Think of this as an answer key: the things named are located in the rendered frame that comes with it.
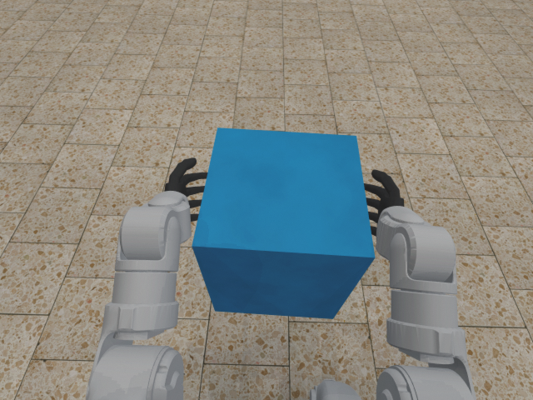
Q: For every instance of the right robot forearm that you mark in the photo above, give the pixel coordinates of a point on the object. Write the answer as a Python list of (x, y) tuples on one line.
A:
[(423, 322)]

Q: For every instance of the left robot forearm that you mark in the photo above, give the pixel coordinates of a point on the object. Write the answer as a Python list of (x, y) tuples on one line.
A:
[(143, 300)]

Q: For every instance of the robot left hand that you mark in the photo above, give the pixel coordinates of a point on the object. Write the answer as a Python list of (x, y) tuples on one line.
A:
[(178, 181)]

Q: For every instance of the left robot upper arm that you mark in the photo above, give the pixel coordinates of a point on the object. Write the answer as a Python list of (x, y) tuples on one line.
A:
[(138, 372)]

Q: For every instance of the carton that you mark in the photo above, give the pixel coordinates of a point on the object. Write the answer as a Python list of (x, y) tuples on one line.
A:
[(283, 228)]

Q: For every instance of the robot right hand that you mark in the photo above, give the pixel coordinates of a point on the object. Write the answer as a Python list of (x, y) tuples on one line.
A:
[(389, 195)]

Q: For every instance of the robot right thigh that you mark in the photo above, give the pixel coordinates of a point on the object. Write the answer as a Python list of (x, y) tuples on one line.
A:
[(333, 390)]

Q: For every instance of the right robot upper arm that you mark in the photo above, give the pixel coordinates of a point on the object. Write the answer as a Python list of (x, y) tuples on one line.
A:
[(400, 382)]

